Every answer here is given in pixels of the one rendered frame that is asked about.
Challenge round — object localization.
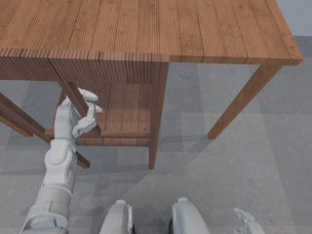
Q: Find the robot left forearm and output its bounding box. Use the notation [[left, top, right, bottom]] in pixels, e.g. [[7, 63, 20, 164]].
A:
[[19, 137, 78, 234]]

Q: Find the left robot hand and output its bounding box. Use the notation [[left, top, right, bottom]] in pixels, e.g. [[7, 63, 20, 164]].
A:
[[54, 87, 102, 142]]

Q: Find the chair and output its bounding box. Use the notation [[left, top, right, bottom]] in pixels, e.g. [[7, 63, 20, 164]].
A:
[[0, 48, 170, 170]]

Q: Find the left robot shin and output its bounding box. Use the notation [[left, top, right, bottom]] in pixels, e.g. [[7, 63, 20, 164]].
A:
[[116, 200, 132, 234]]

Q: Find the robot shin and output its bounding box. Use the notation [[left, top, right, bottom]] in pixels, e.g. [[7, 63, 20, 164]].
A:
[[173, 197, 188, 234], [116, 200, 132, 234]]

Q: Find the right robot shin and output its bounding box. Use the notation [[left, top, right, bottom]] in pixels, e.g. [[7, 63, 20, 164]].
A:
[[173, 197, 188, 234]]

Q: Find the right robot hand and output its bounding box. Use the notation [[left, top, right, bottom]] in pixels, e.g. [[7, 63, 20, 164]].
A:
[[233, 208, 265, 234]]

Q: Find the table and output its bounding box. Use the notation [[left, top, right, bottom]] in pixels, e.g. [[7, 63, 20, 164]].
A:
[[0, 0, 304, 139]]

